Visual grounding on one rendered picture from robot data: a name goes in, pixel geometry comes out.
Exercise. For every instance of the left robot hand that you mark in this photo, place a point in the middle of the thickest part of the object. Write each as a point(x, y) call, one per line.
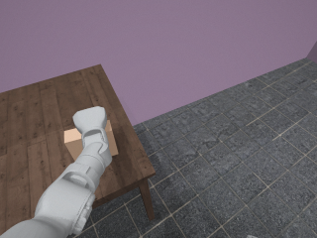
point(90, 117)

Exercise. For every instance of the table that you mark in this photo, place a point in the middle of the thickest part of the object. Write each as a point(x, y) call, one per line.
point(33, 154)

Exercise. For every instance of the robot left upper arm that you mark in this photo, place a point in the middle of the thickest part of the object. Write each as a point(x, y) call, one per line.
point(64, 211)

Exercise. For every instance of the left robot forearm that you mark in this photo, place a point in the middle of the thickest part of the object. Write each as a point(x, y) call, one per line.
point(90, 165)

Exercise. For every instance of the sponge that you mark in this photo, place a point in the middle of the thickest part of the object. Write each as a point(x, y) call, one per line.
point(73, 141)

